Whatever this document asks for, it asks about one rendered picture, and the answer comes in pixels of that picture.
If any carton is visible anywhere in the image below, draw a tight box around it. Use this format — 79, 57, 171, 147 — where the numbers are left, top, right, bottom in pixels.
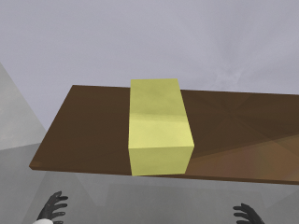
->
128, 78, 194, 176

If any table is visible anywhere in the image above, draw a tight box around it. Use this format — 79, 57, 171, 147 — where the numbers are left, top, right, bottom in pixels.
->
29, 85, 299, 186

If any robot right hand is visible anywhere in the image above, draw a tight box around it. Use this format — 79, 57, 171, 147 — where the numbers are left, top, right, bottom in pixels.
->
233, 203, 264, 224

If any robot left hand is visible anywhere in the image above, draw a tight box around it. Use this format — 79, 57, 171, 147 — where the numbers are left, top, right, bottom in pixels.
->
36, 191, 68, 224

